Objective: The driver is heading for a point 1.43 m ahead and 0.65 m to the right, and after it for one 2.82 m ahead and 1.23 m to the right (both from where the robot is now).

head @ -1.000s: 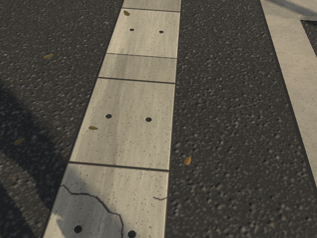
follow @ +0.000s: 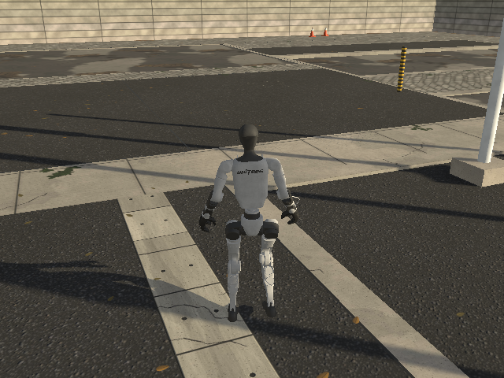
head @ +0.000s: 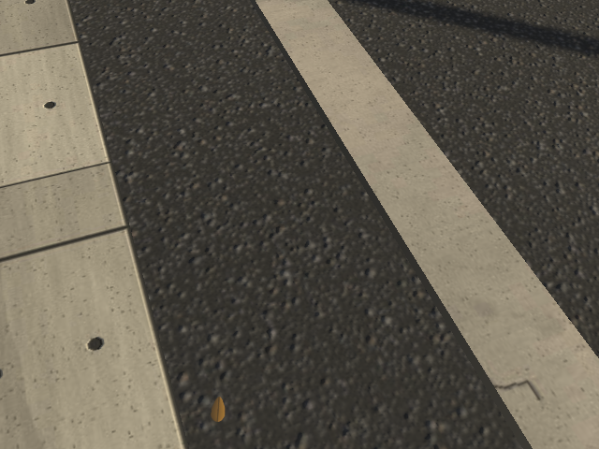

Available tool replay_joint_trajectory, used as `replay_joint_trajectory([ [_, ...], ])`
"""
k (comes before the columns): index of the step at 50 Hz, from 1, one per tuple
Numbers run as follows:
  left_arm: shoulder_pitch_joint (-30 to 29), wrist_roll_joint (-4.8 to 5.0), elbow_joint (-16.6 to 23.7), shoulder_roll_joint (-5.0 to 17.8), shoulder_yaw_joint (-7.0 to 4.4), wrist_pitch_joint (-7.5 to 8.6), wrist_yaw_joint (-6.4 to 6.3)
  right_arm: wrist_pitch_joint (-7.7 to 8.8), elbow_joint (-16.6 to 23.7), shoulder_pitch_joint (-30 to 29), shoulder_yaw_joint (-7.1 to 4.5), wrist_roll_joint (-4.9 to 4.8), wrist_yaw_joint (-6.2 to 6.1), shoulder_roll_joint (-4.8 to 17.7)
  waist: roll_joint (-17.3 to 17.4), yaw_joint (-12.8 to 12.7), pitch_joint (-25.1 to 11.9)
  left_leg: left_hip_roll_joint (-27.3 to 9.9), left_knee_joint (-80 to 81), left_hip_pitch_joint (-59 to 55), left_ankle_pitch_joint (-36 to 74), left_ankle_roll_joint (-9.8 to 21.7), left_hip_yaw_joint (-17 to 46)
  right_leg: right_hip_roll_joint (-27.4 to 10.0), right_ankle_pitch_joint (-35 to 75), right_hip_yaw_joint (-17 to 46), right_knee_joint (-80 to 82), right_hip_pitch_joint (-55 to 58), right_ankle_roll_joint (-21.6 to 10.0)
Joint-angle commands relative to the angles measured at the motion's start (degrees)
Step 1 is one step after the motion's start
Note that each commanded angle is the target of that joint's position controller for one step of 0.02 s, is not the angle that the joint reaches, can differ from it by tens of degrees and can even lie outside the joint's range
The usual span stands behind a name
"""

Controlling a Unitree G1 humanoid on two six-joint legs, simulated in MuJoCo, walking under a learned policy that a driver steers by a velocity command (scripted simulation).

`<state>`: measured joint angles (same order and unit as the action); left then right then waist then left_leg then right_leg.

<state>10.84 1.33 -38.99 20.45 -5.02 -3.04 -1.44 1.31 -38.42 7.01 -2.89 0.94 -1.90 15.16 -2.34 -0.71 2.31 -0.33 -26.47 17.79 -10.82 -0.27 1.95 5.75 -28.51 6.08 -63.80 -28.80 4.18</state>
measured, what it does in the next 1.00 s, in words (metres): steps on the spot, turning right: right foot, then left foot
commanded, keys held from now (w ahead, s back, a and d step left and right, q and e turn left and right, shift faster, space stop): e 0.94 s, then no key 0.06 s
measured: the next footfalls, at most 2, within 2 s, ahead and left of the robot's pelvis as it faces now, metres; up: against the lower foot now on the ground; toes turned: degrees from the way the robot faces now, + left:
right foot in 0.26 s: +0.03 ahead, -0.15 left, +0.00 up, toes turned -10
left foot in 0.74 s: +0.11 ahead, +0.06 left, +0.00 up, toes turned -32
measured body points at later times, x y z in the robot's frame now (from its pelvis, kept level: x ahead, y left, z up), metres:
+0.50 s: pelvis +0.00 -0.05 +0.00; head +0.03 -0.09 +0.45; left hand +0.23 +0.18 -0.07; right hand +0.08 -0.37 -0.11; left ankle +0.05 +0.10 -0.66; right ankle -0.01 -0.14 -0.74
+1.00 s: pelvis +0.01 -0.02 +0.00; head +0.06 -0.03 +0.45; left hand +0.30 +0.15 -0.10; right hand -0.01 -0.33 -0.09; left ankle +0.08 +0.08 -0.74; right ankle -0.08 -0.13 -0.67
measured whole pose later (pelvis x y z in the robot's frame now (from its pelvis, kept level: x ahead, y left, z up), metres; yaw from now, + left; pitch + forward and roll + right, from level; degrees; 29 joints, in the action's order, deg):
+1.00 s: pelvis +0.01 -0.02 +0.00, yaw -35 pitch +1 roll +0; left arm 12.3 1.3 -36.7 20.3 -6.0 -4.2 -1.0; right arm -0.3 -38.8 8.3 -3.4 0.8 -1.8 14.8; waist -1.9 0.1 4.1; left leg -1.6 -24.7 12.2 -13.4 0.9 -2.8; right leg 0.6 -24.2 4.3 -59.7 -28.0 6.4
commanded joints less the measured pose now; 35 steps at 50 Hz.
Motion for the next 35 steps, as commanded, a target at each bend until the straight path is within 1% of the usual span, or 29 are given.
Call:
replay_joint_trajectory([
  [1,1.88,0.41,3.88,2.74,-0.99,-0.46,0.16,-0.51,3.02,0.04,-2.47,0.13,-0.49,8.64,11.25,0.27,-6.44,-13.15,5.38,-12.01,29.37,11.80,7.46,-3.58,3.32,-2.93,-1.26,-5.70,2.40],
  [3,-0.37,0.27,5.44,1.95,-0.62,-0.38,0.44,-0.99,2.80,0.41,-2.93,0.16,-0.74,9.45,12.91,1.44,-7.27,-14.27,5.94,-13.23,27.95,12.76,6.08,-5.10,4.17,-4.12,4.20,-4.26,2.52],
  [5,-1.40,-0.03,6.44,1.60,-0.35,-0.33,0.94,-1.24,2.73,-0.20,-3.44,-0.13,-0.62,10.61,13.37,1.86,-8.21,-15.13,6.18,-12.30,26.19,12.87,4.25,-6.43,5.34,-5.31,10.40,0.10,1.79],
  [6,-1.65,-0.12,6.82,1.66,-0.33,-0.35,1.21,-1.30,2.67,-0.52,-3.70,-0.34,-0.44,11.23,13.66,1.97,-8.38,-15.59,6.32,-11.55,25.29,12.84,3.50,-6.76,5.91,-6.05,13.24,2.39,1.24],
  [8,-1.49,-0.15,7.28,2.48,-0.66,-0.56,1.76,-1.28,2.29,-0.47,-4.02,-0.93,-0.01,11.94,14.08,2.06,-8.18,-16.45,5.99,-10.98,22.35,12.48,2.76,-6.70,6.72,-7.52,18.24,5.52,0.01],
  [9,-1.20,-0.13,7.46,2.86,-0.91,-0.70,2.03,-1.21,2.07,-0.39,-4.13,-1.30,0.18,12.19,14.14,1.89,-7.88,-16.89,5.43,-10.89,20.63,12.04,2.60,-6.58,7.51,-8.07,21.11,6.79,-0.83],
  [10,-0.38,-0.12,7.42,2.95,-1.13,-0.80,2.30,-1.14,1.91,-0.72,-4.21,-1.77,0.29,12.38,13.87,1.20,-7.57,-17.01,4.26,-10.39,18.78,11.16,2.09,-6.28,9.66,-8.80,25.20,8.75,-1.94],
  [11,1.57,-0.14,6.83,2.77,-1.38,-0.79,2.51,-1.12,1.73,-1.37,-4.23,-2.36,0.29,12.30,13.17,-0.22,-7.41,-16.44,2.00,-8.84,16.19,9.50,0.73,-5.39,14.29,-10.06,31.46,12.51,-3.47],
  [12,3.84,-0.29,5.98,3.36,-1.89,-0.74,2.33,-1.00,0.88,0.21,-3.93,-2.61,0.36,10.87,11.23,-0.91,-7.51,-14.72,-1.98,-5.58,11.33,6.59,-1.50,-4.13,18.77,-9.72,36.89,18.11,-5.34],
  [13,5.78,-0.31,5.96,6.63,-2.97,-0.51,1.72,-0.92,-0.07,3.38,-3.33,-1.46,0.67,8.26,1.70,-0.54,-7.49,-10.73,-12.35,3.23,0.43,1.36,-6.90,-9.26,31.47,-0.75,41.17,26.55,-8.32],
  [14,5.47,-0.75,8.03,13.58,-4.04,-0.16,0.79,-1.01,2.81,2.80,-1.87,1.86,0.95,4.79,-17.23,1.38,-7.18,-2.54,-30.34,19.63,-28.28,-4.48,-9.19,-25.23,52.88,20.87,40.69,32.23,-17.75],
  [15,6.97,-3.23,8.50,11.90,-3.45,1.25,1.51,-0.70,4.33,-3.47,-2.76,0.49,0.25,7.73,-12.26,-4.28,-10.86,-0.32,-39.62,21.45,-29.65,-4.22,0.21,-28.16,47.44,25.21,43.71,27.06,-25.26],
  [16,4.80,-3.32,7.95,10.35,-2.81,2.28,1.68,-0.89,4.18,-4.61,-3.35,-0.93,-0.16,9.47,-7.42,-2.81,-7.79,-1.43,-42.41,21.77,-24.88,-3.30,1.82,-24.69,40.88,20.26,44.58,24.74,-22.97],
  [17,1.55,-2.04,7.75,8.65,-2.47,2.65,1.30,-1.15,3.30,-3.44,-3.68,-0.94,-0.59,9.69,-5.18,-1.00,-5.95,-2.18,-41.16,22.02,-19.54,-2.87,2.27,-21.35,35.87,16.61,44.47,23.35,-19.56],
  [18,-0.62,-0.92,8.08,6.78,-1.74,2.49,0.92,-1.45,2.31,-2.48,-3.90,-0.51,-1.00,9.79,-4.47,-0.19,-5.48,-2.59,-39.97,21.46,-16.25,-3.19,2.54,-19.40,34.51,14.55,44.23,22.68,-17.48],
  [19,-1.96,-0.65,8.29,6.55,-1.40,2.24,0.51,-1.53,2.13,-1.46,-3.97,-0.15,-1.02,9.67,-5.17,0.70,-5.60,-1.90,-40.29,19.14,-13.40,-3.77,2.23,-18.01,36.28,13.21,44.14,20.63,-17.05],
  [21,-1.84,-1.16,8.34,5.86,-1.02,1.93,-0.06,-1.26,1.77,-0.12,-3.79,-0.49,-0.55,8.62,-5.35,1.22,-7.23,-0.48,-39.72,16.84,-10.10,-4.40,1.81,-16.58,37.58,12.26,44.04,20.54,-17.22],
  [22,-1.41,-1.20,8.23,5.82,-1.02,1.92,-0.25,-1.18,1.71,-0.19,-3.60,-0.70,-0.43,8.13,-5.03,1.01,-7.52,-0.13,-37.37,16.75,-9.31,-4.57,1.85,-16.23,37.34,12.34,43.88,21.34,-17.26],
  [24,-0.41,-0.91,7.87,6.36,-1.25,1.80,-0.57,-1.05,2.19,-1.70,-3.15,-0.78,-0.30,7.20,-4.88,0.21,-7.25,0.36,-30.80,16.83,-8.64,-4.97,2.26,-15.93,35.40,13.75,43.44,22.92,-17.25],
  [27,-0.44,-0.88,7.92,7.44,-1.72,1.42,-0.71,-0.78,2.61,-3.02,-2.83,-0.88,0.15,6.81,-5.75,-0.53,-6.90,1.17,-22.89,13.66,-8.97,-5.10,3.08,-15.60,30.10,16.80,43.06,21.97,-17.38],
  [29,-0.82,-0.93,8.04,7.81,-1.91,1.20,-0.44,-0.50,2.79,-3.26,-2.86,-1.10,0.52,7.04,-6.23,-0.77,-6.37,1.90,-19.08,10.77,-10.04,-4.77,3.39,-15.41,28.46,19.21,42.87,20.12,-17.59],
  [31,-1.39,-0.82,8.15,7.97,-2.02,0.97,-0.08,-0.12,2.87,-2.96,-2.99,-1.35,0.89,7.36,-6.53,-0.84,-6.36,2.62,-15.66,8.08,-10.87,-4.32,3.59,-15.08,29.43,21.63,42.27,19.37,-17.54],
  [34,-2.45,-0.30,8.27,7.92,-2.11,0.63,0.26,0.59,2.89,-1.70,-3.20,-1.64,1.56,7.59,-6.98,-0.40,-7.08,3.31,-8.73,4.26,-10.53,-3.33,3.78,-14.28,33.14,25.16,40.55,20.48,-16.81],
  [35,-3.33,0.03,8.39,7.75,-2.08,0.48,0.23,0.82,2.56,-0.41,-3.32,-1.65,1.77,7.53,-6.81,0.56,-7.41,3.38,-4.06,1.64,-8.05,-2.79,3.52,-13.40,33.75,25.56,39.48,20.31,-15.96],
])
